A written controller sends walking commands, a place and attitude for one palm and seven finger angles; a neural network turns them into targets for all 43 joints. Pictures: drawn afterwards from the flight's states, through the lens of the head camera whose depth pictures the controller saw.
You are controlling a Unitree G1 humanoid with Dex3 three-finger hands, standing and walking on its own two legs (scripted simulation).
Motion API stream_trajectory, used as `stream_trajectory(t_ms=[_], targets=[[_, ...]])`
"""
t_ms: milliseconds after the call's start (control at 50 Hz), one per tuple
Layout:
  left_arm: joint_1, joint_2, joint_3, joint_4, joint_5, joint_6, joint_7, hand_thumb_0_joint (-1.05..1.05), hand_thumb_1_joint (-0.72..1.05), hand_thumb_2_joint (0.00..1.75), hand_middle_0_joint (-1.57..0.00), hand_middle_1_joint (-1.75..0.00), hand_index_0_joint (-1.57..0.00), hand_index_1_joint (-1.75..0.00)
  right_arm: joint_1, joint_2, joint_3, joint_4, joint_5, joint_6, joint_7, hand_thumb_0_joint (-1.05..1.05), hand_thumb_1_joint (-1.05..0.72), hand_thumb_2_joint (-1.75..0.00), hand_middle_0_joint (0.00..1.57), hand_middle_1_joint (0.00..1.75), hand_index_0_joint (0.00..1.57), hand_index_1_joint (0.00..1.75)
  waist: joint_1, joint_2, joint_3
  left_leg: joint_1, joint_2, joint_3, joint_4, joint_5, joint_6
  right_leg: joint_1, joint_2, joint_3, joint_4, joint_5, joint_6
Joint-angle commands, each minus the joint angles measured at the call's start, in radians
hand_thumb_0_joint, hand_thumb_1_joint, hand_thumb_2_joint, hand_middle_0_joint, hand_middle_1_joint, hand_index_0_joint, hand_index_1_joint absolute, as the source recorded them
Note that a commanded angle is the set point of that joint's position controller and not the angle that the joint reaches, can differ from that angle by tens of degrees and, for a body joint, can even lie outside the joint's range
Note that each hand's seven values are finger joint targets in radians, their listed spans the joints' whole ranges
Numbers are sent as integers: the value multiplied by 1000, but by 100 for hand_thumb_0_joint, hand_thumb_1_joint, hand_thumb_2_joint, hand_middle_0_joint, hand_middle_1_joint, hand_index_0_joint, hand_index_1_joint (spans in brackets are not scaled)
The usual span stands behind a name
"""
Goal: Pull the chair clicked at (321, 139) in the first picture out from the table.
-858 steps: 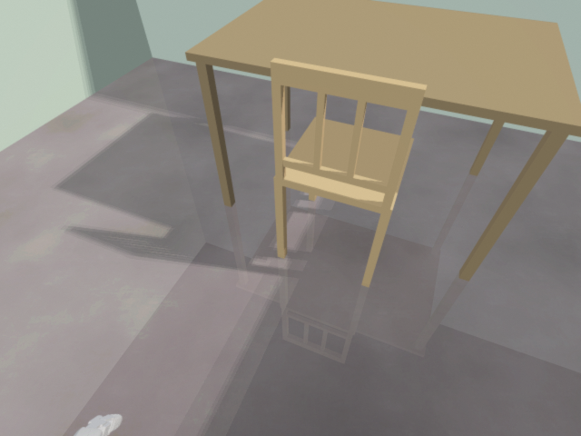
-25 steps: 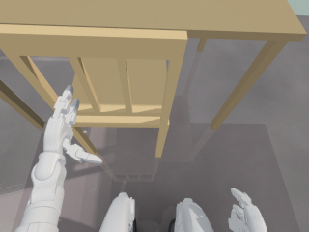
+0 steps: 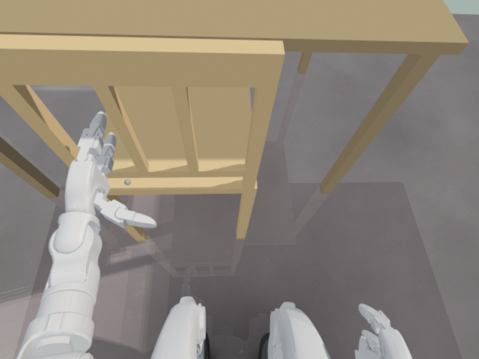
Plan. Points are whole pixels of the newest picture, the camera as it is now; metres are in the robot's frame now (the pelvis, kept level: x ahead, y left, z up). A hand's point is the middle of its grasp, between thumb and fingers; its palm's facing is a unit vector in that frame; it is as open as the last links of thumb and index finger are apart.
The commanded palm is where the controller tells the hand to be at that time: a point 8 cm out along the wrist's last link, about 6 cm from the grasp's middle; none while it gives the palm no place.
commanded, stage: push the fingers through the gap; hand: left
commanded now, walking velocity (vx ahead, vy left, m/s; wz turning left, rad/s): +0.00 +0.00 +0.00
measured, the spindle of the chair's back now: (126, 133) +0.49 +0.22 +0.01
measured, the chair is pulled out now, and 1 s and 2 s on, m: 0.00 0.00 0.00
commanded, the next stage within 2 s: hook a spindle and tug to test in 1.12 s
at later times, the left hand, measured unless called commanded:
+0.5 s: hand (137, 152) +0.44 +0.19 +0.02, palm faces +0.05 -1.00 -0.05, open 17.0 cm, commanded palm +0.42 +0.23 +0.02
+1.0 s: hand (136, 143) +0.46 +0.19 +0.02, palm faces +0.05 -1.00 -0.04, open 16.9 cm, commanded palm +0.44 +0.24 +0.02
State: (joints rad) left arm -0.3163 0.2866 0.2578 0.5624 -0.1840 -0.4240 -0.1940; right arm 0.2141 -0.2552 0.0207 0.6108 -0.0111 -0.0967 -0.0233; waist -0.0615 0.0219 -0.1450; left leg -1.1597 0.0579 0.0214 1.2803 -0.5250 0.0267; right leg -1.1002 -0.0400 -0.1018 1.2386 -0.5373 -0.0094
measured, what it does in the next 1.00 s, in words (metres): stands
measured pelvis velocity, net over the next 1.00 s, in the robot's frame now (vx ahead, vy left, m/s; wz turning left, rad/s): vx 0.00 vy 0.00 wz -0.02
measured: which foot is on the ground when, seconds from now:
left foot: down 0.00-1.00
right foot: down 0.00-1.00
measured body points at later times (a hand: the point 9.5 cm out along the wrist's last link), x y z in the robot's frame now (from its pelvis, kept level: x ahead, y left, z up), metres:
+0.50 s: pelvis +0.00 +0.00 +0.00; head +0.14 +0.02 +0.42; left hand +0.43 +0.24 +0.03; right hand +0.09 -0.26 -0.12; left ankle +0.04 +0.10 -0.62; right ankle +0.03 -0.12 -0.62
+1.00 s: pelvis +0.00 +0.00 +0.00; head +0.15 +0.01 +0.42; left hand +0.46 +0.25 +0.02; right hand +0.07 -0.27 -0.12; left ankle +0.04 +0.10 -0.62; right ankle +0.03 -0.12 -0.62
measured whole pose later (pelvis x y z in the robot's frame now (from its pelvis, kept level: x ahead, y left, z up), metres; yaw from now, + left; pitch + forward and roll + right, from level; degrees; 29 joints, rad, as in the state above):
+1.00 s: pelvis +0.00 +0.00 +0.00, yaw -1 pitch +26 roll -3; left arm -0.64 0.39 0.37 0.92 -0.12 -0.46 -0.20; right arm 0.27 -0.27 0.03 0.63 -0.03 0.00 0.01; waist -0.12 0.03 -0.14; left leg -1.23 0.07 0.02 1.29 -0.53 0.03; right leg -1.17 -0.03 -0.10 1.25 -0.53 -0.01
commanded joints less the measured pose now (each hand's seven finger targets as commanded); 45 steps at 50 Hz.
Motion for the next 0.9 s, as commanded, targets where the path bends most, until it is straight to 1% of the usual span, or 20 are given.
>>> stream_trajectory(t_ms=[0,60,140,220,260,280,320,360,380,440,480,500,540,580,600,700,760,780,820,880], targets=[[-289,203,82,-142,1,-80,16,0,-50,30,-6,-8,-6,-8,57,-158,-62,-90,3,-22,-10,0,-90,-90,20,30,20,30,-20,31,-404,303,-37,-62,-149,252,-11,181,39,63,-163,228,-17],[-348,212,76,-95,11,-82,5,0,-50,30,-6,-8,-6,-8,70,-164,-60,-81,2,-16,-10,0,-90,-90,20,30,20,30,-29,59,-404,314,-36,-64,-149,243,-12,154,40,61,-163,209,-20],[-400,205,58,-120,6,-89,-10,0,-50,30,-6,-8,-6,-8,88,-169,-65,-77,0,-14,-6,0,-90,-90,20,30,20,30,-26,121,-477,407,-31,-79,-153,315,-19,138,42,53,-158,243,-24],[-417,226,78,-48,7,-82,-4,0,-50,30,-6,-8,-6,-8,103,-175,-65,-64,1,-5,-5,0,-90,-90,20,30,20,30,-38,56,-447,369,-29,-85,-150,306,-16,137,45,48,-159,239,-20],[-444,199,59,-36,15,-82,5,0,-50,30,-6,-8,-6,-8,108,-173,-65,-61,-1,-1,-1,0,-90,-90,20,30,20,30,-40,73,-447,383,-28,-90,-157,305,-19,115,43,43,-156,227,-20],[-464,214,68,-38,18,-87,12,0,-50,30,-6,-8,-6,-8,107,-175,-66,-61,-2,1,1,0,-90,-90,20,30,20,30,-37,95,-449,391,-27,-92,-159,305,-22,108,42,43,-155,221,-22],[-472,230,81,-15,31,-91,28,0,-50,30,-6,-8,-6,-8,117,-177,-67,-60,-5,6,3,0,-90,-90,20,30,20,30,-37,82,-457,395,-26,-95,-157,315,-22,101,45,40,-149,221,-22],[-512,211,65,3,40,-96,39,0,-50,30,-6,-8,-6,-8,123,-174,-67,-54,-8,13,7,0,-90,-90,20,30,20,30,-49,79,-454,398,-25,-94,-155,320,-22,91,44,40,-149,227,-20],[-529,218,74,27,40,-97,45,0,-50,30,-6,-8,-6,-8,123,-175,-66,-51,-10,16,8,0,-90,-90,20,30,20,30,-53,73,-440,374,-28,-89,-151,296,-19,92,44,44,-155,215,-18],[-542,291,133,46,49,-111,51,0,-50,30,-6,-8,-6,-8,134,-178,-63,-56,-13,26,8,0,-90,-90,20,30,20,30,-41,57,-479,349,-31,-80,-142,317,-14,143,47,54,-146,254,-19],[-548,269,114,42,53,-115,44,0,-50,30,-6,-8,-6,-8,133,-172,-63,-59,-13,32,11,0,-90,-90,20,30,20,30,-44,79,-504,362,-32,-73,-136,350,-15,156,45,58,-142,291,-18],[-559,285,126,39,51,-117,42,0,-50,30,-6,-8,-6,-8,137,-174,-62,-58,-17,35,13,0,-90,-90,20,30,20,30,-39,88,-515,363,-32,-73,-134,357,-16,165,45,59,-140,298,-18],[-561,297,133,82,56,-112,33,0,-50,30,-6,-8,-6,-8,147,-177,-62,-55,-14,42,14,0,-90,-90,20,30,20,30,-49,73,-498,352,-29,-75,-130,358,-14,150,48,57,-136,298,-18],[-594,267,106,99,53,-107,23,0,-50,30,-6,-8,-6,-8,148,-174,-61,-50,-14,48,15,0,-90,-90,20,30,20,30,-62,81,-484,339,-30,-71,-127,336,-11,140,48,61,-144,285,-15],[-604,286,123,115,51,-105,20,0,-50,30,-6,-8,-6,-8,152,-178,-62,-45,-13,51,14,0,-90,-90,20,30,20,30,-66,58,-475,326,-29,-67,-123,328,-8,146,48,64,-149,288,-15],[-702,295,119,141,52,-115,5,0,-50,30,-6,-8,-6,-8,163,-179,-61,-36,-16,56,12,0,-90,-90,20,30,20,30,-81,82,-486,323,-32,-71,-112,320,-4,128,49,66,-146,276,-14],[-648,338,156,119,51,-127,1,0,-50,30,-6,-8,-6,-8,171,-182,-64,-45,-19,61,16,0,-90,-90,20,30,20,30,-52,104,-550,365,-31,-73,-115,376,-9,163,50,66,-139,317,-19],[-630,327,150,117,51,-124,1,0,-50,30,-6,-8,-6,-8,170,-179,-64,-47,-19,63,19,0,-90,-90,20,30,20,30,-50,116,-560,367,-32,-70,-114,391,-9,169,51,67,-137,334,-18],[-625,299,127,130,53,-115,-1,0,-50,30,-6,-8,-6,-8,174,-177,-63,-49,-18,68,22,0,-90,-90,20,30,20,30,-60,106,-542,367,-31,-73,-115,397,-8,154,52,62,-135,334,-17],[-611,311,145,173,49,-97,3,0,-50,30,-6,-8,-6,-8,169,-181,-63,-48,-13,79,23,0,-90,-90,20,30,20,30,-66,46,-476,303,-30,-67,-123,321,-3,156,51,64,-154,287,-12]])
